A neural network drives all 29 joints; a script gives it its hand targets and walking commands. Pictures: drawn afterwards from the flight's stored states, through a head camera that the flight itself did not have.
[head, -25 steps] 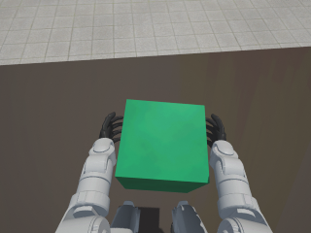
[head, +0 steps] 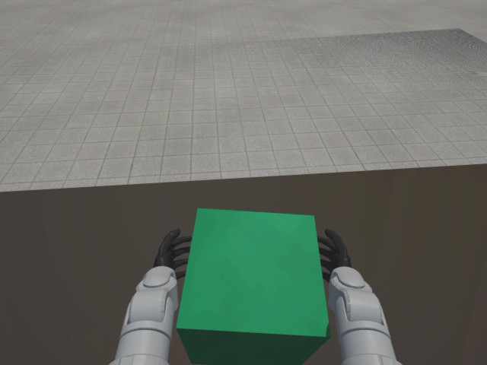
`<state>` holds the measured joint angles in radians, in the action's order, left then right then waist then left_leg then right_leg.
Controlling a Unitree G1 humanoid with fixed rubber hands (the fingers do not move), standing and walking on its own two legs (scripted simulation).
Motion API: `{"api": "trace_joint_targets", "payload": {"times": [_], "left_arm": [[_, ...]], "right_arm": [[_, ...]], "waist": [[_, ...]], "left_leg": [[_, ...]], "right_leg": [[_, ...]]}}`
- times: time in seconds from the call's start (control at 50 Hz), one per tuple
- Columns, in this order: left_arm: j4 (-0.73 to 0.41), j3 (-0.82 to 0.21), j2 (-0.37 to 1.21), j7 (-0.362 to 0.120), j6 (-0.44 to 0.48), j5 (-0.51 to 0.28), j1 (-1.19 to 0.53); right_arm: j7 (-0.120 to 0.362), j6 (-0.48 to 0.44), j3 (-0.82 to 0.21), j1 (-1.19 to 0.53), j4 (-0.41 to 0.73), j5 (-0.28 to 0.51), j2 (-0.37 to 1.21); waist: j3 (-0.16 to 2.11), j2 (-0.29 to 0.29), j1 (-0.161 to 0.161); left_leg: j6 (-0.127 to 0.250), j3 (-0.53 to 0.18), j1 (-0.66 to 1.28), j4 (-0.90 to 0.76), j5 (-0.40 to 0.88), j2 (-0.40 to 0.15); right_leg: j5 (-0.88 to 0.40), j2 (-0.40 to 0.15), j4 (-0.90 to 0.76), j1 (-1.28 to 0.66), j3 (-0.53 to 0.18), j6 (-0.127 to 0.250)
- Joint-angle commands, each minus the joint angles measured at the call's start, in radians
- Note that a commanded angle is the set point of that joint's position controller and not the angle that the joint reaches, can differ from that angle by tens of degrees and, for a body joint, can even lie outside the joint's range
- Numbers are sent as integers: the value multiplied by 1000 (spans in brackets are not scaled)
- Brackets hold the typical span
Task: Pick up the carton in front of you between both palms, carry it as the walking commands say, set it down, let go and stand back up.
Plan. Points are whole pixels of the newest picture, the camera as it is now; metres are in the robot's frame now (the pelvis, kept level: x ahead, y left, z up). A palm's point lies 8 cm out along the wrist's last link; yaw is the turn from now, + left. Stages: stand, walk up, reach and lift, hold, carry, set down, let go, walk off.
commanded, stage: reach and lift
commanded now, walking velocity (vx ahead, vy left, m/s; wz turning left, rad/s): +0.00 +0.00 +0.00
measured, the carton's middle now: (249, 293) +0.30 +0.00 -0.07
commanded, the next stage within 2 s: hold in 1.10 s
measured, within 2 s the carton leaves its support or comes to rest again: neither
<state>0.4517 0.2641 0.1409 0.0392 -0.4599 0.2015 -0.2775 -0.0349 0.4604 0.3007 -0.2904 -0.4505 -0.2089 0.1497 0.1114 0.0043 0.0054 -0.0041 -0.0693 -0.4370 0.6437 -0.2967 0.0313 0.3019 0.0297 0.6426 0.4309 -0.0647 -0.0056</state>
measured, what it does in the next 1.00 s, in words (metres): stands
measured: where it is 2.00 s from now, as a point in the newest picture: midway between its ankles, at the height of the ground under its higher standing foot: outside the picture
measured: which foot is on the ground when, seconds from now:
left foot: down 0.00-1.00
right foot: down 0.00-1.00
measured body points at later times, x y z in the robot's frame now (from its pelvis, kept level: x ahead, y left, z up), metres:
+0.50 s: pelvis -0.01 +0.00 +0.01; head -0.03 +0.00 +0.46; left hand +0.30 +0.15 +0.04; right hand +0.31 -0.16 +0.04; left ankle +0.02 +0.12 -0.72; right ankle +0.01 -0.12 -0.72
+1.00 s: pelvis +0.01 +0.00 +0.02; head -0.02 +0.00 +0.47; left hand +0.31 +0.15 +0.05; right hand +0.31 -0.15 +0.05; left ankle +0.02 +0.12 -0.72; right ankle +0.01 -0.12 -0.72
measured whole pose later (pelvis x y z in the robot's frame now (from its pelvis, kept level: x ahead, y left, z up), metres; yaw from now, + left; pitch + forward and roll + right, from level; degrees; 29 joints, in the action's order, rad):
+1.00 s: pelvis +0.01 +0.00 +0.02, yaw +0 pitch -6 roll +0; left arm 0.28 0.22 0.15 -0.01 -0.68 0.28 -0.25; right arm 0.01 0.67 0.24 -0.27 -0.29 -0.28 0.15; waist -0.02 0.00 0.00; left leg 0.00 -0.07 -0.08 0.38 -0.20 0.02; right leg 0.21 0.02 0.38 0.08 -0.08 0.00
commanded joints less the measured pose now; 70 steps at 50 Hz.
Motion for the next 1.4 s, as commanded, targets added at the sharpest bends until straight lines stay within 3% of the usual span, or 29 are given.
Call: {"api": "trace_joint_targets", "payload": {"times": [0.0, 0.12, 0.22, 0.4, 0.82, 1.06, 1.18, 1.3, 1.38], "left_arm": [[-54, -606, 1000, -255, -40, -174, -501], [-50, -525, 961, -270, -118, -134, -495], [-17, -469, 963, -287, -123, -105, -581], [-51, -489, 969, -293, -118, -111, -644], [-189, -547, 936, -275, -167, -151, -464], [-238, -565, 925, -270, -196, -165, -454], [-335, -635, 922, -264, -235, -210, -433], [-289, -567, 871, -259, -275, -167, -431], [-286, -574, 895, -269, -268, -174, -500]], "right_arm": [[261, 51, -621, -454, 9, 170, 999], [276, 126, -541, -448, -4, 130, 965], [290, 129, -487, -536, -33, 106, 968], [291, 124, -512, -599, -3, 116, 989], [278, 171, -566, -419, 136, 150, 940], [273, 198, -583, -409, 185, 162, 928], [262, 239, -652, -383, 286, 202, 927], [260, 278, -592, -388, 241, 169, 880], [269, 271, -600, -457, 240, 178, 906]], "waist": [[265, -6, -1], [83, -1, -3], [49, -2, -5], [130, 0, -9], [137, -6, -9], [110, -6, -9], [153, -2, -1], [7, -4, -8], [33, -3, -9]], "left_leg": [[9, -32, 262, -146, 297, 57], [13, -18, 282, -236, 155, 49], [20, -8, 280, -248, 57, 44], [17, -1, 322, -248, 91, 48], [0, -9, 424, -291, 328, 55], [-2, -13, 438, -304, 317, 56], [-2, -20, 478, -313, 378, 57], [4, -5, 419, -346, 192, 52], [8, -4, 417, -332, 157, 49]], "right_leg": [[-294, 59, -149, -222, -28, 3], [-167, 51, -237, -254, -20, 15], [-71, 44, -250, -252, -11, 22], [-102, 45, -250, -300, -10, 13], [-325, 60, -293, -392, -18, 1], [-312, 61, -304, -396, -20, 1], [-381, 60, -317, -440, -26, -3], [-203, 53, -344, -390, -16, 5], [-167, 51, -333, -381, -13, 6]]}}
